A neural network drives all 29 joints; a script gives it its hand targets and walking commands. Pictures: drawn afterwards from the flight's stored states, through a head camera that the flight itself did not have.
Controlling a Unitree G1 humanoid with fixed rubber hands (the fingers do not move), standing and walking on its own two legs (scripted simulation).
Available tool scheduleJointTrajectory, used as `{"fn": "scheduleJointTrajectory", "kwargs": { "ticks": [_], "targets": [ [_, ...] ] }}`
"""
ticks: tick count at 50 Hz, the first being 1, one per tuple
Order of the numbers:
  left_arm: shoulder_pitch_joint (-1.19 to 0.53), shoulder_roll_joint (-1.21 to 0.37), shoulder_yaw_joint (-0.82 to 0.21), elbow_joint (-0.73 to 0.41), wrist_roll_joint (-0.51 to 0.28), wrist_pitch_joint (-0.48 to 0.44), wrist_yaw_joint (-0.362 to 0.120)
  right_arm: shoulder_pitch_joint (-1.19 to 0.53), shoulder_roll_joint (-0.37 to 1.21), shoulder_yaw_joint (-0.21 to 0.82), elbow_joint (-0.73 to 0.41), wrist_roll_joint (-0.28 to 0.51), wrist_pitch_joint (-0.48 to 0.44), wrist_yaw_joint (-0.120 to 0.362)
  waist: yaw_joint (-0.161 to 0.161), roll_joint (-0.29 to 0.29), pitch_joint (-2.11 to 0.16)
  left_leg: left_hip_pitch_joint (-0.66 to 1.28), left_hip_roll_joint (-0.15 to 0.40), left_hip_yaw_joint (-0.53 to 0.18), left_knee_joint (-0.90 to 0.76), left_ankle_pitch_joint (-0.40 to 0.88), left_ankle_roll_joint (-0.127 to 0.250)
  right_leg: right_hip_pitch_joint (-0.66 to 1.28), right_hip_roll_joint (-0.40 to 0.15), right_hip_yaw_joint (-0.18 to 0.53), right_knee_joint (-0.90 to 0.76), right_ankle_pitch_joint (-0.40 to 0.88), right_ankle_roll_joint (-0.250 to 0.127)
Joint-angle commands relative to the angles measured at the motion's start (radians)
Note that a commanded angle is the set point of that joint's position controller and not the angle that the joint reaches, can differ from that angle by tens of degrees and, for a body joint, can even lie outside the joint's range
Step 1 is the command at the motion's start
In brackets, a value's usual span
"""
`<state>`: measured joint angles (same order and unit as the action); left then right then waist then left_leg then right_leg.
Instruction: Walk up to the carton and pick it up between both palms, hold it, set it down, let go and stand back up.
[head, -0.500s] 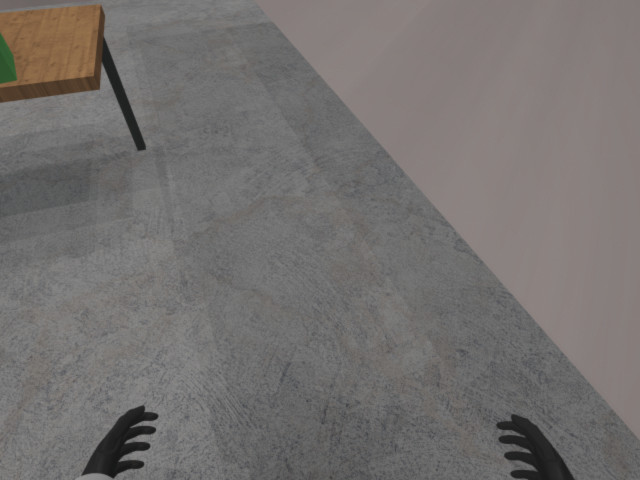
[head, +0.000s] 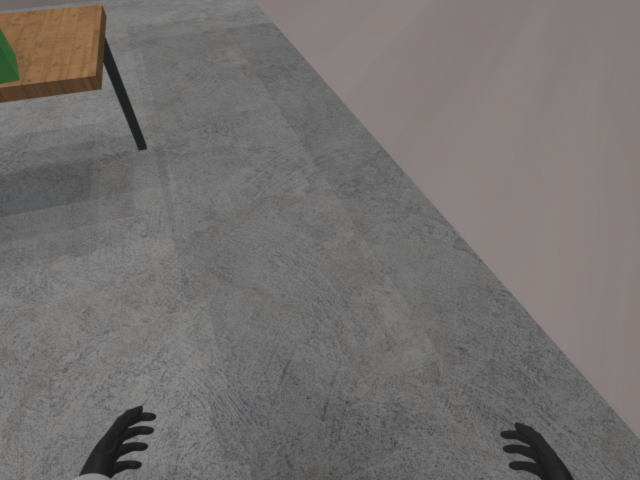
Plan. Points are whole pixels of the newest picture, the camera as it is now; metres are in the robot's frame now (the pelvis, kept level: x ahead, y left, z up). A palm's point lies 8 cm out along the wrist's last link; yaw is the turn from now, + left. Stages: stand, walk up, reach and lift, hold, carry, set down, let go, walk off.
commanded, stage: stand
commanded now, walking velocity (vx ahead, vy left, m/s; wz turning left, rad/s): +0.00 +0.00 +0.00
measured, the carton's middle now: out of the picture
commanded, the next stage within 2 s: walk up in 0.82 s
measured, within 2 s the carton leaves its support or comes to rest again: neither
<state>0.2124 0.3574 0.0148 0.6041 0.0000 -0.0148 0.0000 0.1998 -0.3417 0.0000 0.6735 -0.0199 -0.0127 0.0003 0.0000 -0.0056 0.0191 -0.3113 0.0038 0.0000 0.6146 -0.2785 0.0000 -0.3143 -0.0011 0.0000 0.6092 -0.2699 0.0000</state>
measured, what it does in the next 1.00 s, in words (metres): stands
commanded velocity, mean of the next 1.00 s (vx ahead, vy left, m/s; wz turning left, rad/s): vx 0.00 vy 0.00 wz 0.00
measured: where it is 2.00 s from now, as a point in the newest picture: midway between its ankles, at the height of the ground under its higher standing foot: outside the picture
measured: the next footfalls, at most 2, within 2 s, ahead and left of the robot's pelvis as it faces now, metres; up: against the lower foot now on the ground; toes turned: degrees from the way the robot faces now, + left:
left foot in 1.40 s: +0.15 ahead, +0.26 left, +0.00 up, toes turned +7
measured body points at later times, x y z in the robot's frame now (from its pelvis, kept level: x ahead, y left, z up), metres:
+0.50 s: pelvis +0.00 +0.00 +0.00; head -0.01 +0.00 +0.45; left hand +0.15 +0.29 -0.08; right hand +0.14 -0.28 -0.08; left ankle +0.03 +0.12 -0.73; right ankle +0.04 -0.12 -0.73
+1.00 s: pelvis -0.01 +0.00 +0.00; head -0.02 +0.00 +0.45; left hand +0.14 +0.29 -0.08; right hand +0.13 -0.29 -0.09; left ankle +0.03 +0.12 -0.73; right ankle +0.04 -0.12 -0.73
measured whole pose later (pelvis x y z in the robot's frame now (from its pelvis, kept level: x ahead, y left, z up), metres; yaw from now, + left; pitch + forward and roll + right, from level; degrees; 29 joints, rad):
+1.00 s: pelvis -0.01 +0.00 +0.00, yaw +0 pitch -1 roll +0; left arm 0.21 0.36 0.01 0.68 0.00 -0.02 0.00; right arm 0.20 -0.35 0.00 0.75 -0.01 -0.02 0.00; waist 0.00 0.00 -0.02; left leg -0.31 0.00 0.00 0.56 -0.23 0.00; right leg -0.31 0.00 0.00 0.55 -0.22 0.00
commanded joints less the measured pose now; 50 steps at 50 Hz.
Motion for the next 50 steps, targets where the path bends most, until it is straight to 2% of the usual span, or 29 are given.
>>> {"fn": "scheduleJointTrajectory", "kwargs": {
  "ticks": [1,3,4,8,11,12,15,17,18,20,22,25,26,28,33,34,43,45,47,48,49,50],
  "targets": [
    [-0.039,0.172,0.053,-0.018,0.0,-0.037,-0.006,-0.057,-0.19,-0.066,-0.057,0.008,-0.038,0.007,0.006,-0.005,-0.098,0.073,0.1,-0.109,-0.151,0.07,0.034,0.103,-0.118,0.11,-0.153,0.066,-0.044],
    [-0.042,0.158,0.047,-0.015,-0.002,-0.035,-0.008,-0.053,-0.184,-0.065,-0.054,0.01,-0.04,0.009,0.002,-0.004,-0.108,0.09,0.103,-0.114,-0.151,0.075,0.038,0.098,-0.115,0.109,-0.155,0.071,-0.043],
    [-0.035,0.171,0.052,-0.016,0.0,-0.035,-0.008,-0.051,-0.19,-0.064,-0.049,0.008,-0.038,0.008,0.006,0.019,-0.099,0.076,0.102,-0.111,-0.153,0.067,0.036,0.096,-0.116,0.108,-0.16,0.053,-0.044],
    [-0.035,0.164,0.046,-0.009,-0.001,-0.038,-0.008,-0.037,-0.179,-0.06,-0.041,0.01,-0.04,0.009,0.001,-0.002,-0.113,0.098,0.107,-0.112,-0.147,0.102,0.036,0.104,-0.116,0.11,-0.158,0.072,-0.042],
    [-0.039,0.174,0.049,-0.003,0.001,-0.035,-0.006,-0.042,-0.187,-0.062,-0.037,0.009,-0.04,0.007,-0.002,0.016,-0.11,0.083,0.102,-0.11,-0.155,0.09,0.035,0.108,-0.123,0.116,-0.165,0.085,-0.046],
    [-0.028,0.17,0.047,-0.002,-0.003,-0.037,-0.006,-0.045,-0.197,-0.063,-0.033,0.011,-0.038,0.009,0.007,0.016,-0.11,0.081,0.107,-0.118,-0.161,0.092,0.04,0.118,-0.121,0.111,-0.161,0.091,-0.044],
    [-0.036,0.172,0.048,0.01,0.002,-0.038,-0.008,-0.059,-0.18,-0.061,-0.031,0.011,-0.039,0.013,0.004,-0.007,-0.121,0.095,0.102,-0.11,-0.159,0.09,0.037,0.111,-0.117,0.106,-0.162,0.094,-0.043],
    [-0.035,0.172,0.05,0.016,0.001,-0.036,-0.007,-0.052,-0.194,-0.064,-0.026,0.014,-0.038,0.009,0.001,0.022,-0.111,0.089,0.104,-0.109,-0.158,0.1,0.035,0.11,-0.117,0.111,-0.166,0.099,-0.043],
    [-0.031,0.171,0.046,0.014,-0.003,-0.036,-0.007,-0.055,-0.191,-0.062,-0.027,0.011,-0.039,0.008,0.006,0.015,-0.113,0.088,0.108,-0.115,-0.162,0.096,0.038,0.113,-0.121,0.11,-0.166,0.083,-0.043],
    [-0.042,0.181,0.047,0.012,-0.002,-0.036,-0.004,-0.045,-0.185,-0.061,-0.021,0.009,-0.04,0.01,-0.002,-0.009,-0.117,0.088,0.104,-0.11,-0.165,0.092,0.037,0.115,-0.122,0.113,-0.169,0.088,-0.045],
    [-0.032,0.171,0.046,0.021,-0.003,-0.034,-0.008,-0.045,-0.198,-0.063,-0.02,0.012,-0.042,0.009,0.003,0.016,-0.108,0.086,0.106,-0.115,-0.167,0.082,0.038,0.106,-0.123,0.117,-0.175,0.071,-0.045],
    [-0.036,0.173,0.044,0.028,-0.002,-0.036,-0.009,-0.045,-0.193,-0.061,-0.011,0.013,-0.04,0.007,0.002,0.012,-0.118,0.079,0.112,-0.126,-0.179,0.079,0.043,0.122,-0.12,0.111,-0.171,0.081,-0.044],
    [-0.034,0.17,0.044,0.026,-0.003,-0.036,-0.008,-0.051,-0.187,-0.059,-0.012,0.011,-0.041,0.008,0.011,0.011,-0.115,0.085,0.113,-0.118,-0.178,0.089,0.041,0.116,-0.116,0.111,-0.17,0.078,-0.045],
    [-0.043,0.174,0.045,0.028,0.003,-0.035,-0.005,-0.047,-0.185,-0.058,-0.008,0.012,-0.041,0.011,0.002,0.024,-0.119,0.091,0.11,-0.114,-0.176,0.088,0.038,0.114,-0.121,0.112,-0.177,0.074,-0.044],
    [-0.036,0.164,0.042,0.044,-0.003,-0.035,-0.01,-0.042,-0.202,-0.062,0.002,0.011,-0.041,0.007,0.002,0.023,-0.115,0.089,0.113,-0.119,-0.185,0.08,0.039,0.118,-0.12,0.111,-0.183,0.08,-0.044],
    [-0.046,0.18,0.046,0.036,0.0,-0.036,-0.009,-0.045,-0.195,-0.061,0.0,0.012,-0.041,0.009,-0.001,0.005,-0.107,0.081,0.113,-0.118,-0.188,0.07,0.038,0.112,-0.125,0.117,-0.187,0.067,-0.046],
    [-0.043,0.18,0.045,0.05,-0.001,-0.036,-0.008,-0.049,-0.185,-0.059,0.009,0.016,-0.042,0.012,0.001,0.014,-0.104,0.078,0.107,-0.116,-0.193,0.051,0.037,0.106,-0.127,0.126,-0.208,0.034,-0.048],
    [-0.046,0.188,0.046,0.058,0.001,-0.037,-0.011,-0.04,-0.202,-0.064,0.017,0.014,-0.043,0.01,-0.007,0.015,-0.095,0.086,0.108,-0.117,-0.201,0.042,0.036,0.093,-0.12,0.119,-0.212,0.027,-0.046],
    [-0.04,0.189,0.047,0.058,-0.002,-0.04,-0.011,-0.044,-0.201,-0.062,0.012,0.014,-0.044,0.012,0.001,0.004,-0.105,0.076,0.111,-0.121,-0.201,0.044,0.04,0.107,-0.122,0.119,-0.213,0.036,-0.045],
    [-0.039,0.183,0.048,0.064,0.0,-0.04,-0.01,-0.036,-0.191,-0.059,0.021,0.013,-0.042,0.012,0.001,0.023,-0.104,0.081,0.109,-0.118,-0.205,0.044,0.038,0.104,-0.122,0.118,-0.208,0.024,-0.046],
    [-0.036,0.183,0.047,0.065,-0.001,-0.038,-0.011,-0.039,-0.188,-0.059,0.023,0.013,-0.041,0.013,-0.004,0.003,-0.101,0.074,0.109,-0.12,-0.208,0.042,0.04,0.109,-0.118,0.111,-0.208,0.028,-0.042],
    [-0.03,0.186,0.05,0.066,-0.003,-0.04,-0.01,-0.035,-0.197,-0.06,0.023,0.012,-0.042,0.013,0.006,0.003,-0.107,0.072,0.112,-0.123,-0.205,0.032,0.043,0.112,-0.122,0.121,-0.216,0.017,-0.044]
  ]
}}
